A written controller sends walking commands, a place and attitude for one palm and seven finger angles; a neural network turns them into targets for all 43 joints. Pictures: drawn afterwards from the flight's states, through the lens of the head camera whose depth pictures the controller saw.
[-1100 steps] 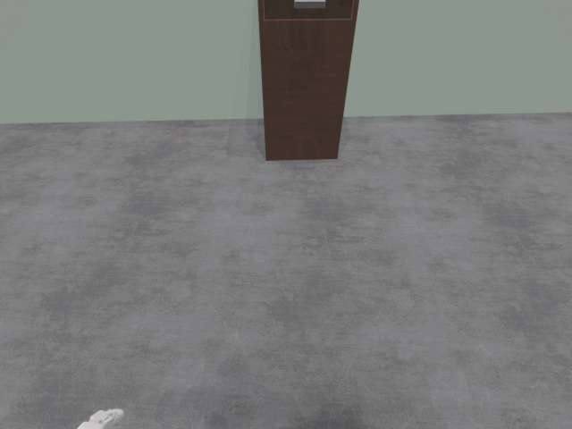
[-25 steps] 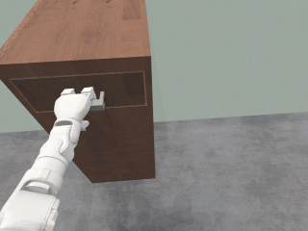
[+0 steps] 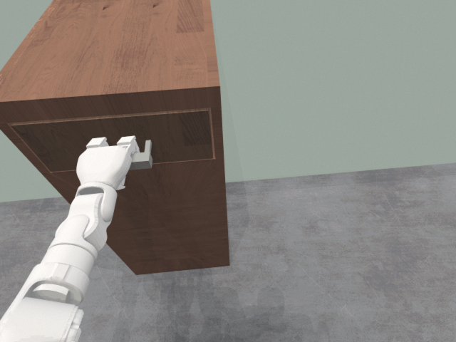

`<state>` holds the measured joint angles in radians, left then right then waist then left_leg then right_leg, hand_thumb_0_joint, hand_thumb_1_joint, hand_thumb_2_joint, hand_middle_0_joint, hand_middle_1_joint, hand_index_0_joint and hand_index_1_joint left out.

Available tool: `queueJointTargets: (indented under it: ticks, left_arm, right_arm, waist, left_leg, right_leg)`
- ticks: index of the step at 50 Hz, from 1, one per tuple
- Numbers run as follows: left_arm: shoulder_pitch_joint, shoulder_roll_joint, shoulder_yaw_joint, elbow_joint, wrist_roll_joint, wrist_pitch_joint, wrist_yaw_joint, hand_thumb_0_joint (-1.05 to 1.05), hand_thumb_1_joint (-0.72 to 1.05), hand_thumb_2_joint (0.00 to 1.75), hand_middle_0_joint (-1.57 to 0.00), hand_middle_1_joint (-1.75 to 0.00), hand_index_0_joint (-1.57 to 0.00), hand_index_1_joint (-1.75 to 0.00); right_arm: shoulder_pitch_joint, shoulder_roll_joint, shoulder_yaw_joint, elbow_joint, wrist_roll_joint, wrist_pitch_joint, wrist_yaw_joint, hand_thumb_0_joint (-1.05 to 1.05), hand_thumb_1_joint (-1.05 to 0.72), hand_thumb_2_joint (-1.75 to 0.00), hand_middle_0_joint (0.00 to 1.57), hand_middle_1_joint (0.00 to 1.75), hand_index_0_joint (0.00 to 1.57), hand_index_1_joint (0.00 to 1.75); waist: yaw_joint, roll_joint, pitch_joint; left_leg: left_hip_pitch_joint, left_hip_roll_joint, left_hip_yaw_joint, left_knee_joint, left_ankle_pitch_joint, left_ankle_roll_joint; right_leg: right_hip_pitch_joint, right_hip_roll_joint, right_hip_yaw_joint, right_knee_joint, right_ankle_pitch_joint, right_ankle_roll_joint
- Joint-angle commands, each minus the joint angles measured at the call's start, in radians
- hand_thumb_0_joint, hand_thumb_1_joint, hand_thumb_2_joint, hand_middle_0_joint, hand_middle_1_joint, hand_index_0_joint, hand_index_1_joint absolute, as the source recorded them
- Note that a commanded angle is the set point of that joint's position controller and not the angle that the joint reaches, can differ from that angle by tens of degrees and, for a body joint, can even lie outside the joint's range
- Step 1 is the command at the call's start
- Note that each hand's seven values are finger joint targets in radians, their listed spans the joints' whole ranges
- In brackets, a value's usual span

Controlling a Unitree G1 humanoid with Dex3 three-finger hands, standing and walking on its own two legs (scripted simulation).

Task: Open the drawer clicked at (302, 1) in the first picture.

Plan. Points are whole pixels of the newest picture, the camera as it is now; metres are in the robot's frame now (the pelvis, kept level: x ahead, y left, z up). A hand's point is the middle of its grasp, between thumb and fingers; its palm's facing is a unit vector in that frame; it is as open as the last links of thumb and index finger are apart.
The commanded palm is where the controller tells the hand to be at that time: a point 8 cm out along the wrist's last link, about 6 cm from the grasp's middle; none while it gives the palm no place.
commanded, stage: pull the drawer open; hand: left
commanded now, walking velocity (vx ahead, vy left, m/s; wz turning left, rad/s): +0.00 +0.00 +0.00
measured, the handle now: (120, 154) +0.46 +0.22 +0.06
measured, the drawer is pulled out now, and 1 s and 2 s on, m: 0.00 0.09 0.21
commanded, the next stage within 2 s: none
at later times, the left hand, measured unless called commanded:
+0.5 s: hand (114, 195) +0.37 +0.22 +0.04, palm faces -0.02 -0.04 -1.00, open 5.5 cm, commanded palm +0.35 +0.23 +0.10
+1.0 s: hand (110, 222) +0.32 +0.22 +0.04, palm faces +0.02 -0.11 -0.99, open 5.6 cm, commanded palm +0.30 +0.24 +0.10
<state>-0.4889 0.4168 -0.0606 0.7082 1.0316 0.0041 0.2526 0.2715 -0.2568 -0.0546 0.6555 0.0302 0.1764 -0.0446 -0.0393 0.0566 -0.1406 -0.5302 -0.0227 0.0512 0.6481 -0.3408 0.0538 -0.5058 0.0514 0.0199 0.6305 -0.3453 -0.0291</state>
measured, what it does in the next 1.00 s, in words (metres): stands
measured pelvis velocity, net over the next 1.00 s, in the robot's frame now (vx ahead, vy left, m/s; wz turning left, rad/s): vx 0.01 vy -0.01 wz -0.01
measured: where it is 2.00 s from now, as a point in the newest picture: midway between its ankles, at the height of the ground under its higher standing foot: outside the picture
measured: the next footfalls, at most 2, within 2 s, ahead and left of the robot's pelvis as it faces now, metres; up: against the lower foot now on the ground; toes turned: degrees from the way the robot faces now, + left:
none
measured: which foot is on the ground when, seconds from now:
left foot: down 0.00-1.00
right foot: down 0.00-1.00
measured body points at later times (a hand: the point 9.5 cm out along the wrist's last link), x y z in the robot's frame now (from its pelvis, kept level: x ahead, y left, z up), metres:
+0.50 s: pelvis +0.00 +0.00 +0.00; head +0.04 -0.02 +0.45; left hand +0.37 +0.22 +0.09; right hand +0.15 -0.25 -0.12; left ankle -0.02 +0.08 -0.72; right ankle -0.03 -0.11 -0.72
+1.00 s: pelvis +0.01 -0.01 +0.00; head +0.03 -0.03 +0.45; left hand +0.31 +0.22 +0.09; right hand +0.13 -0.27 -0.12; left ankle -0.02 +0.08 -0.72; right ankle -0.03 -0.11 -0.72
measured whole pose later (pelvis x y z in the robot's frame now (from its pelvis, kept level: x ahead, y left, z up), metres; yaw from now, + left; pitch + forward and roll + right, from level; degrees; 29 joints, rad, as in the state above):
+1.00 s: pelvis +0.01 -0.01 +0.00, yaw +0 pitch +9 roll +0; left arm -0.02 0.39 -0.07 0.20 0.98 0.06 0.25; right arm 0.22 -0.27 -0.05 0.63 0.03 0.15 -0.03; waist 0.00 0.06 -0.13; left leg -0.42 -0.02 0.06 0.61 -0.34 0.04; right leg -0.41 0.05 0.03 0.61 -0.35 -0.04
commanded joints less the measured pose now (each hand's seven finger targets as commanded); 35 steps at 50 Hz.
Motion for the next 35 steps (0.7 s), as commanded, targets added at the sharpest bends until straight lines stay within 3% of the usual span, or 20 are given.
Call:
queueJointTargets:
  ticks: [1,3,5,9,11,12,14,15,17,20,22,23,25,27,31,34,35]
  left_arm:
    - [-0.202,0.221,0.097,-0.233,-0.032,0.034,0.035,0.00,0.90,0.90,-0.40,-1.35,-0.40,-1.35]
    - [-0.183,0.229,0.105,-0.284,-0.035,0.040,0.031,0.00,0.90,0.90,-0.40,-1.35,-0.40,-1.35]
    - [-0.088,0.264,0.148,-0.330,-0.042,0.049,0.027,0.00,0.90,0.90,-0.40,-1.35,-0.40,-1.35]
    - [-0.018,0.188,0.089,-0.426,-0.047,0.071,0.018,0.00,0.90,0.90,-0.40,-1.35,-0.40,-1.35]
    - [0.019,0.220,0.123,-0.472,-0.044,0.078,0.019,0.00,0.90,0.90,-0.40,-1.35,-0.40,-1.35]
    - [0.049,0.203,0.111,-0.496,-0.045,0.084,0.019,0.00,0.90,0.90,-0.40,-1.35,-0.40,-1.35]
    - [-0.247,0.236,0.091,-0.412,-0.021,0.092,0.028,0.00,0.90,0.90,-0.40,-1.35,-0.40,-1.35]
    - [-0.269,0.234,0.086,-0.405,-0.013,0.090,0.030,0.00,0.90,0.90,-0.40,-1.35,-0.40,-1.35]
    - [-0.233,0.230,0.087,-0.380,0.001,0.095,0.036,0.00,0.90,0.90,-0.40,-1.35,-0.40,-1.35]
    - [-0.286,0.215,0.067,-0.387,-0.004,0.092,0.031,0.00,0.90,0.90,-0.40,-1.35,-0.40,-1.35]
    - [-0.283,0.194,0.054,-0.345,-0.018,0.090,0.026,0.00,0.90,0.90,-0.40,-1.35,-0.40,-1.35]
    - [-0.280,0.204,0.065,-0.327,-0.025,0.086,0.022,0.00,0.90,0.90,-0.40,-1.35,-0.40,-1.35]
    - [-0.307,0.219,0.073,-0.314,-0.023,0.072,0.015,0.00,0.90,0.90,-0.40,-1.35,-0.40,-1.35]
    - [-0.324,0.199,0.055,-0.306,-0.026,0.057,0.012,0.00,0.90,0.90,-0.40,-1.35,-0.40,-1.35]
    - [-0.338,0.225,0.074,-0.261,-0.016,0.026,0.012,0.00,0.90,0.90,-0.40,-1.35,-0.40,-1.35]
    - [-0.194,0.189,0.071,-0.319,-0.021,0.014,0.017,0.00,0.90,0.90,-0.40,-1.35,-0.40,-1.35]
    - [-0.146,0.206,0.096,-0.347,-0.023,0.012,0.018,0.00,0.90,0.90,-0.40,-1.35,-0.40,-1.35]
  right_arm:
    - [-0.024,-0.134,-0.049,-0.129,0.001,-0.035,-0.002,0.00,-0.90,-0.90,0.20,0.30,0.20,0.30]
    - [-0.035,-0.136,-0.051,-0.132,-0.002,-0.035,-0.002,0.00,-0.90,-0.90,0.20,0.30,0.20,0.30]
    - [-0.048,-0.137,-0.049,-0.142,-0.004,-0.035,0.001,0.00,-0.90,-0.90,0.20,0.30,0.20,0.30]
    - [-0.076,-0.129,-0.046,-0.153,0.000,-0.041,0.009,0.00,-0.90,-0.90,0.20,0.30,0.20,0.30]
    - [-0.087,-0.130,-0.046,-0.154,-0.002,-0.044,0.010,0.00,-0.90,-0.90,0.20,0.30,0.20,0.30]
    - [-0.093,-0.127,-0.044,-0.158,-0.003,-0.046,0.011,0.00,-0.90,-0.90,0.20,0.30,0.20,0.30]
    - [-0.067,-0.138,-0.039,-0.108,-0.001,-0.042,-0.004,0.00,-0.90,-0.90,0.20,0.30,0.20,0.30]
    - [-0.066,-0.137,-0.040,-0.106,-0.003,-0.045,-0.009,0.00,-0.90,-0.90,0.20,0.30,0.20,0.30]
    - [-0.076,-0.129,-0.038,-0.105,-0.005,-0.047,-0.014,0.00,-0.90,-0.90,0.20,0.30,0.20,0.30]
    - [-0.077,-0.127,-0.038,-0.098,-0.008,-0.045,-0.019,0.00,-0.90,-0.90,0.20,0.30,0.20,0.30]
    - [-0.080,-0.121,-0.034,-0.098,-0.006,-0.045,-0.020,0.00,-0.90,-0.90,0.20,0.30,0.20,0.30]
    - [-0.080,-0.123,-0.032,-0.099,-0.006,-0.044,-0.024,0.00,-0.90,-0.90,0.20,0.30,0.20,0.30]
    - [-0.084,-0.125,-0.030,-0.103,-0.007,-0.041,-0.029,0.00,-0.90,-0.90,0.20,0.30,0.20,0.30]
    - [-0.092,-0.119,-0.028,-0.109,-0.004,-0.045,-0.031,0.00,-0.90,-0.90,0.20,0.30,0.20,0.30]
    - [-0.083,-0.118,-0.027,-0.107,-0.006,-0.046,-0.036,0.00,-0.90,-0.90,0.20,0.30,0.20,0.30]
    - [-0.095,-0.111,-0.033,-0.129,-0.008,-0.048,-0.025,0.00,-0.90,-0.90,0.20,0.30,0.20,0.30]
    - [-0.098,-0.115,-0.037,-0.135,-0.010,-0.048,-0.020,0.00,-0.90,-0.90,0.20,0.30,0.20,0.30]
  waist:
    - [0.055,-0.051,-0.339]
    - [0.058,-0.047,-0.340]
    - [0.083,-0.049,-0.368]
    - [0.070,-0.023,-0.306]
    - [0.083,-0.022,-0.325]
    - [0.083,-0.029,-0.325]
    - [0.014,-0.059,-0.253]
    - [0.013,-0.047,-0.236]
    - [0.038,-0.019,-0.274]
    - [0.038,0.005,-0.334]
    - [0.038,-0.009,-0.309]
    - [0.038,-0.053,-0.305]
    - [0.035,-0.079,-0.310]
    - [0.034,-0.062,-0.288]
    - [0.036,-0.066,-0.274]
    - [0.074,-0.035,-0.319]
    - [0.085,-0.028,-0.350]
  left_leg:
    - [0.218,0.003,-0.034,-0.030,0.520,-0.007]
    - [0.229,0.004,-0.031,-0.034,0.522,-0.006]
    - [0.231,0.003,-0.035,-0.037,0.567,-0.009]
    - [0.264,0.013,-0.038,-0.038,0.602,-0.012]
    - [0.282,0.016,-0.042,-0.040,0.627,-0.014]
    - [0.288,0.015,-0.042,-0.036,0.652,-0.015]
    - [0.255,0.010,-0.046,-0.032,0.533,-0.015]
    - [0.252,0.010,-0.048,-0.038,0.508,-0.014]
    - [0.275,0.003,-0.045,-0.040,0.500,-0.016]
    - [0.311,0.001,-0.050,-0.030,0.536,-0.023]
    - [0.298,-0.001,-0.049,-0.033,0.503,-0.021]
    - [0.274,-0.004,-0.046,-0.035,0.477,-0.016]
    - [0.254,-0.009,-0.049,-0.038,0.449,-0.013]
    - [0.248,-0.012,-0.044,-0.039,0.421,-0.010]
    - [0.215,-0.017,-0.040,-0.038,0.372,-0.006]
    - [0.238,-0.015,-0.038,-0.040,0.426,-0.010]
    - [0.246,-0.014,-0.042,-0.040,0.453,-0.013]
  right_leg:
    - [0.202,-0.004,-0.012,-0.036,0.478,-0.014]
    - [0.209,-0.004,-0.009,-0.040,0.489,-0.012]
    - [0.257,-0.007,-0.003,-0.036,0.531,-0.014]
    - [0.209,-0.005,-0.015,-0.042,0.515,-0.010]
    - [0.226,-0.006,-0.011,-0.039,0.523,-0.011]
    - [0.232,-0.006,-0.012,-0.036,0.545,-0.010]
    - [0.153,-0.003,-0.022,-0.044,0.466,-0.007]
    - [0.139,-0.002,-0.021,-0.049,0.427,-0.011]
    - [0.149,-0.001,-0.022,-0.044,0.409,-0.018]
    - [0.156,-0.005,-0.020,-0.038,0.426,-0.021]
    - [0.151,-0.005,-0.023,-0.042,0.412,-0.019]
    - [0.172,-0.007,-0.021,-0.046,0.421,-0.017]
    - [0.188,-0.009,-0.017,-0.045,0.417,-0.015]
    - [0.171,-0.012,-0.016,-0.050,0.405,-0.014]
    - [0.168,-0.015,-0.008,-0.054,0.380,-0.014]
    - [0.203,-0.012,-0.006,-0.045,0.424,-0.020]
    - [0.226,-0.011,-0.003,-0.040,0.435,-0.023]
